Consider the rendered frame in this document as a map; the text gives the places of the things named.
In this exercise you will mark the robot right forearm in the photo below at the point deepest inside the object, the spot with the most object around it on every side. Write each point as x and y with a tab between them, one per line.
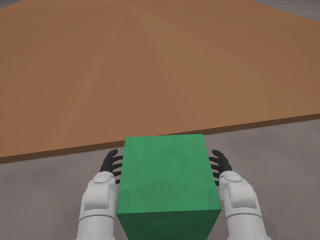
241	206

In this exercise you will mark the right robot hand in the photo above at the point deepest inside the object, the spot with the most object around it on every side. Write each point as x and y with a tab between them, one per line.
223	164

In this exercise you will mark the robot left forearm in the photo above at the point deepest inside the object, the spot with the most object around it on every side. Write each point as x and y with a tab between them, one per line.
97	211

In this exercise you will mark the carton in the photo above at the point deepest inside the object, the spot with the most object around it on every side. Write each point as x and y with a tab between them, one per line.
167	189

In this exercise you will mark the left robot hand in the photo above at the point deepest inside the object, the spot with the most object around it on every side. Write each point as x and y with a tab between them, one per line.
109	160

